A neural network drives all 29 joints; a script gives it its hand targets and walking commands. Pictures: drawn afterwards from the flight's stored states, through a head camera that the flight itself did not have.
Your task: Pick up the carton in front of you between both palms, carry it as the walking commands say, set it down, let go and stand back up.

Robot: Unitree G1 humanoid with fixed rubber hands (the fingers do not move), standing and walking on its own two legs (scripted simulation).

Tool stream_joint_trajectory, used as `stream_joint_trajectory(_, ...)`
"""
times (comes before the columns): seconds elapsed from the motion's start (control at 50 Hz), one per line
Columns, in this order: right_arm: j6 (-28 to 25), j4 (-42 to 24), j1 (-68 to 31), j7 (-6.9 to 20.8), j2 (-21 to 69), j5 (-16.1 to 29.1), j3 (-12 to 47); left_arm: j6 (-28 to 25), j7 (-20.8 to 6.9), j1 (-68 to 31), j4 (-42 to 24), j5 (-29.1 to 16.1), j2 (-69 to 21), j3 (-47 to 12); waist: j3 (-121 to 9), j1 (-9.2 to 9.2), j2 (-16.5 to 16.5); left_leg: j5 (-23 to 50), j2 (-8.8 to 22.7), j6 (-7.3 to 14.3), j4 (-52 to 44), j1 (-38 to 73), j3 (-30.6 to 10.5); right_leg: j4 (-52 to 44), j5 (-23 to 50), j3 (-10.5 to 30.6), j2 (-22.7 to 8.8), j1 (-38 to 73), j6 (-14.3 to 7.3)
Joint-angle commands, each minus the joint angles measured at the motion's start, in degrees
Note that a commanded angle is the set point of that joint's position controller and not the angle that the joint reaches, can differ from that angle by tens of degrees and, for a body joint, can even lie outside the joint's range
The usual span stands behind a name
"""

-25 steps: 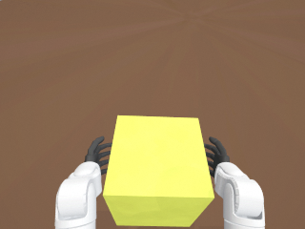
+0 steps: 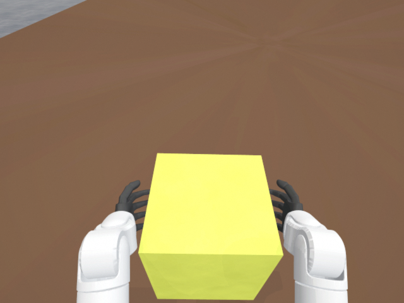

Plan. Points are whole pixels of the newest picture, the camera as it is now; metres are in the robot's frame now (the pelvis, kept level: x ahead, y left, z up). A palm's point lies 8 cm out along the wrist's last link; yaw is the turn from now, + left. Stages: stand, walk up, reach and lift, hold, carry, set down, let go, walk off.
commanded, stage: carry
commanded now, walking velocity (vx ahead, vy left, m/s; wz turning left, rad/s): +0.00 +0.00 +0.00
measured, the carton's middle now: (207, 229) +0.29 +0.00 +0.01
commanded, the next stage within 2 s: hold in 1.36 s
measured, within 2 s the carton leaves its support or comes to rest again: neither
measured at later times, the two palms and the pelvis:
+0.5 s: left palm (121, 242) +0.25 +0.16 +0.04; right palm (277, 242) +0.25 -0.13 +0.04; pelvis -0.02 +0.02 +0.00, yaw +0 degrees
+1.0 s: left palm (116, 253) +0.23 +0.17 +0.04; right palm (277, 253) +0.23 -0.13 +0.04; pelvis -0.05 +0.02 +0.00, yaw +0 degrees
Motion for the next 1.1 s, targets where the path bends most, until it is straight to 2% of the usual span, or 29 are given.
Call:
stream_joint_trajectory(0.0,-0.41,-0.6,-24.11,14.64,51.09,22.28,41.59,-0.64,-14.5,-26.05,-1.44,-22.35,-51.58,-41.93,-15.78,-0.3,0.54,41.74,5.37,-0.01,-0.71,0.86,-2.72,2.16,38.74,6.04,-6.38,14.75,0.07)
stream_joint_trajectory(0.1,-4.15,2.65,-24.59,15.21,52.18,20.8,41.47,-4.15,-14.94,-26.36,1.98,-20.71,-52.77,-41.6,-14.44,-0.24,1.14,44.66,5.9,0.82,-0.96,1.9,-3.29,2.03,32.07,5.59,-5.77,13.26,0.74)
stream_joint_trajectory(0.22,-11.44,5.33,-24.03,15.34,50.74,17.58,39.3,-11.59,-15.11,-25.25,5.19,-17.45,-51.43,-39.29,-14.46,-0.24,1.05,41.58,6.27,1.83,-0.9,1.93,-3.42,2.5,26.37,5.77,-6.05,12.76,0.43)
stream_joint_trajectory(0.34,-18.28,8.56,-23.52,14.85,47.86,13.62,36.37,-18.42,-14.86,-25.25,7.9,-14.04,-48.28,-36.72,-13.68,-0.21,0.07,32.77,5.56,2.19,-1.78,-0.02,-3.43,0.99,25.62,6.44,-6.72,13.59,0.55)
stream_joint_trajectory(0.5,-28.09,22.71,-26.82,14.91,47.02,6.37,26.38,-28.42,-15.02,-28.7,22.11,-6.43,-47.15,-26.33,-10.93,-0.02,-0.2,21.62,5.23,2.81,-4.58,-2.97,-3.95,-2.25,18.09,7.21,-6.92,12.83,0.68)
stream_joint_trajectory(0.6,-33.21,28.19,-31.43,15.96,51.31,5.14,24.65,-33.47,-16.08,-33.32,27.79,-5.19,-51.55,-24.3,-10.74,-0.01,-0.42,16.88,5.02,3.18,-5.74,-4.17,-4.39,-3.63,14.76,7.57,-6.9,13.1,0.83)
stream_joint_trajectory(0.68,-33.55,27.45,-31.9,16.47,53.81,6.33,26.87,-33.78,-16.54,-33.54,26.97,-6.25,-53.99,-26.38,-12.15,-0.05,-0.53,16.68,4.89,3.39,-5.48,-3.85,-4.5,-3.87,14.91,7.58,-7.04,13.53,0.8)
stream_joint_trajectory(0.76,-30.83,24.19,-29.32,16.36,53.91,8.05,29.64,-31.03,-16.47,-31.11,23.62,-7.93,-53.8,-29.23,-13.09,-0.12,-0.53,18.07,4.97,3.47,-4.87,-3.38,-4.64,-3.66,16.2,7.45,-7.17,13.43,0.74)
stream_joint_trajectory(0.84,-29.4,24.04,-27.75,16.24,52.2,7.34,28.47,-29.66,-16.38,-29.61,23.46,-7.38,-52.26,-28.22,-12.38,-0.07,-0.43,17.83,5.02,3.57,-4.85,-4.06,-4.75,-3.79,15.86,7.44,-7.19,12.8,0.81)
stream_joint_trajectory(0.96,-29.61,22.97,-29.56,16.22,52.81,8.08,29.35,-29.86,-16.46,-31.59,22.33,-8.31,-52.77,-29.06,-11.32,-0.08,-0.57,15.18,4.95,3.77,-5.63,-5.25,-5.08,-4.44,13.67,7.7,-7.22,12.4,0.97)
stream_joint_trajectory(1.08,-29.58,22.6,-29.23,16.09,52.8,8.3,29.77,-29.8,-16.41,-31.19,22.07,-8.45,-52.64,-29.27,-12.09,-0.08,-0.67,15.75,4.91,3.87,-5.26,-4.96,-5.14,-4.39,14.28,7.68,-7.29,12.64,0.98)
